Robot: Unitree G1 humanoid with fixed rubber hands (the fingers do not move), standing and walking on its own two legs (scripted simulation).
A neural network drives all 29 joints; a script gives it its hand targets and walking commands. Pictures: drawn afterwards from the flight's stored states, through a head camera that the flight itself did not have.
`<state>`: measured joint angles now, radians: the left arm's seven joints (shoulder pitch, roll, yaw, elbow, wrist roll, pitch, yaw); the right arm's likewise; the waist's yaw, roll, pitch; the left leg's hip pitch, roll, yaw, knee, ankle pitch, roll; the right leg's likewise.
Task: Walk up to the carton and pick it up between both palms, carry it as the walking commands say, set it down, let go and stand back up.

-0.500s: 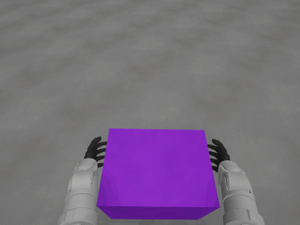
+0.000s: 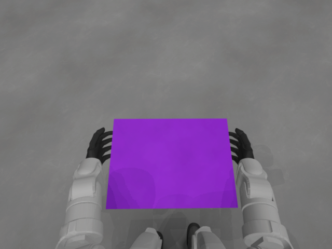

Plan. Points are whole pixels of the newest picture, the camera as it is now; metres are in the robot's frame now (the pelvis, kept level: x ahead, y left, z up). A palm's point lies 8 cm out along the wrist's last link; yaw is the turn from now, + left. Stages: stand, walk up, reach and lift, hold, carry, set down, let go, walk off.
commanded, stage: set down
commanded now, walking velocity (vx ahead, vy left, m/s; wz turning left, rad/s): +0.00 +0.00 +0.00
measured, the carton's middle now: (169, 167) +0.34 +0.03 -0.14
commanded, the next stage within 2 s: none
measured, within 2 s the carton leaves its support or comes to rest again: neither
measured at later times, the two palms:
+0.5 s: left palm (107, 157) +0.35 +0.22 -0.14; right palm (234, 156) +0.38 -0.16 -0.15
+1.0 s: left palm (117, 156) +0.38 +0.22 -0.23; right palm (226, 156) +0.41 -0.15 -0.24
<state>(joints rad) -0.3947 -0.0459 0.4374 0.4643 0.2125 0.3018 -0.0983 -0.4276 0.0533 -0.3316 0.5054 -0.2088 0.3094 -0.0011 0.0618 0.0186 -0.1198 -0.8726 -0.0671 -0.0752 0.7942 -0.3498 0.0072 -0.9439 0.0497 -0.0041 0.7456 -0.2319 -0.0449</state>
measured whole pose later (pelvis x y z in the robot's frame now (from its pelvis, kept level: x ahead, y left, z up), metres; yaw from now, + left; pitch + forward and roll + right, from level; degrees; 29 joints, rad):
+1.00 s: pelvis -0.05 +0.00 -0.15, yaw +1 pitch +47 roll +2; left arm -0.78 0.05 0.48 0.60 0.10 0.30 -0.04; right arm -0.82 -0.07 -0.36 0.64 -0.14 0.32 -0.04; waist 0.06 -0.01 -0.28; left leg -1.76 -0.11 -0.04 1.46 -0.53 0.00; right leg -1.84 0.07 0.02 1.40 -0.38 -0.03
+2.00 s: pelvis -0.08 +0.01 -0.29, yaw +3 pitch +49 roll +2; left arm -1.14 0.18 0.43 0.70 0.03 0.30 0.04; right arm -1.23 -0.25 -0.32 0.80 -0.05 0.31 -0.06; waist 0.04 -0.01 -0.02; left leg -2.23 -0.13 0.01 1.94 -0.58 -0.01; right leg -2.31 0.08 0.02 1.87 -0.42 -0.01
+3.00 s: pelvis -0.08 +0.01 -0.36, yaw +4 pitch +37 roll +1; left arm -1.33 0.28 0.27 0.94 -0.10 0.21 0.10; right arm -1.42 -0.39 -0.15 1.07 0.12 0.20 -0.09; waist 0.03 0.00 0.31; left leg -2.23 -0.10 0.05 2.23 -0.65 0.01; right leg -2.31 0.03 -0.02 2.17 -0.51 -0.03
